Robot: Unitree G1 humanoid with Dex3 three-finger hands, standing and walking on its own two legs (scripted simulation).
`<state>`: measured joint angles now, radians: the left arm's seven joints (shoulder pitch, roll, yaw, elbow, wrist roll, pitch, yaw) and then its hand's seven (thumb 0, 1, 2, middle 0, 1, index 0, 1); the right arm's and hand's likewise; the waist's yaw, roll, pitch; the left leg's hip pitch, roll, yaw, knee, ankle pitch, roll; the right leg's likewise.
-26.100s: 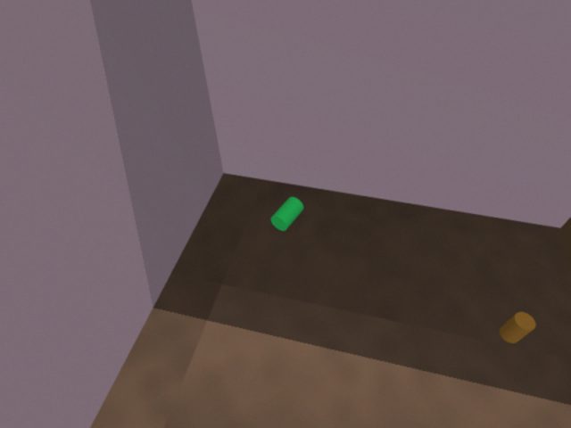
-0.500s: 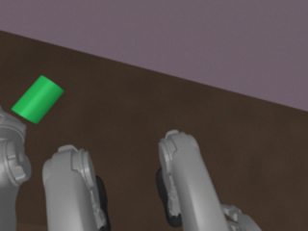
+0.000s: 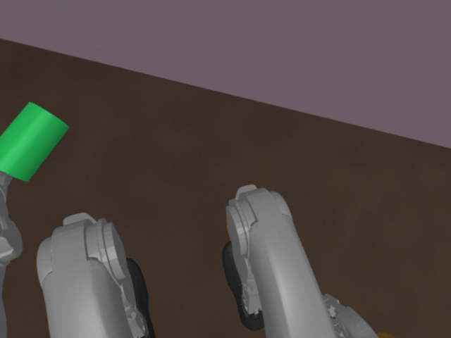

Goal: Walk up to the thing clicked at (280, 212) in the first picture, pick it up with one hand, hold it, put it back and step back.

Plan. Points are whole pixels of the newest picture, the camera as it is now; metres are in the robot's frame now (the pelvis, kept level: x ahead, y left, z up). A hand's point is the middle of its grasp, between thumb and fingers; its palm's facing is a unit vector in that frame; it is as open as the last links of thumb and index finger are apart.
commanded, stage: approach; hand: left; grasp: from above
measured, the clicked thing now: (28, 142) +0.49 +0.34 -0.27
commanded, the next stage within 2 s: close in in 0.54 s
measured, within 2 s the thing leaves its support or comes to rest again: neither
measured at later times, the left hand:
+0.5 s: hand out of the picture +0.51 +0.33 -0.16, palm faces -0.16 -0.36 -0.92, open 14.0 cm
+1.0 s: hand out of the picture +0.46 +0.35 -0.20, palm faces -0.20 -0.38 -0.90, open 14.2 cm
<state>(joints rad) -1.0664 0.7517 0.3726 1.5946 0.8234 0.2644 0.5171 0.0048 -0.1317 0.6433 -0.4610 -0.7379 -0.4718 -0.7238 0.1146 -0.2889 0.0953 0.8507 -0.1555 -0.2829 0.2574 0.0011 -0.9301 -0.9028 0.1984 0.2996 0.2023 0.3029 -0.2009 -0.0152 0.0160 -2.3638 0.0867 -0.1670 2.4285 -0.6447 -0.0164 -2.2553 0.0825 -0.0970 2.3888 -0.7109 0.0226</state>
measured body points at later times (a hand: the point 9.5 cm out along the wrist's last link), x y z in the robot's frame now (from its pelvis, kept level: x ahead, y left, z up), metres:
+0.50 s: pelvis +0.00 +0.00 +0.00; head +0.28 +0.07 +0.35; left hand +0.52 +0.35 -0.11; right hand +0.01 -0.25 -0.08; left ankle +0.08 +0.14 -0.28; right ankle +0.09 -0.11 -0.28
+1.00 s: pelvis -0.01 +0.01 +0.00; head +0.28 +0.08 +0.34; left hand +0.47 +0.37 -0.14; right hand +0.02 -0.25 -0.08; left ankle +0.08 +0.14 -0.28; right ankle +0.09 -0.11 -0.28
